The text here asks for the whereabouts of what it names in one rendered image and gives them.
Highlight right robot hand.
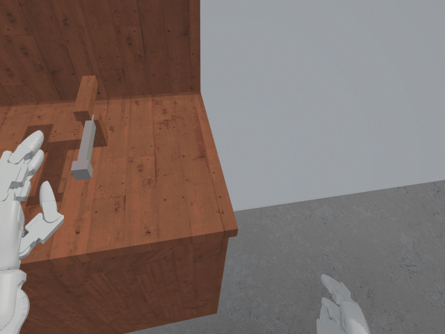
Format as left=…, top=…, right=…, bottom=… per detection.
left=316, top=274, right=371, bottom=334

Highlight tap lever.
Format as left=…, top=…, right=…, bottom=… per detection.
left=71, top=115, right=96, bottom=180

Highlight left robot forearm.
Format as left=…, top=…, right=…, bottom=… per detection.
left=0, top=269, right=30, bottom=334

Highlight counter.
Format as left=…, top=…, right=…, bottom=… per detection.
left=0, top=0, right=238, bottom=334

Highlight left robot hand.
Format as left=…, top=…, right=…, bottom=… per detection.
left=0, top=130, right=64, bottom=271

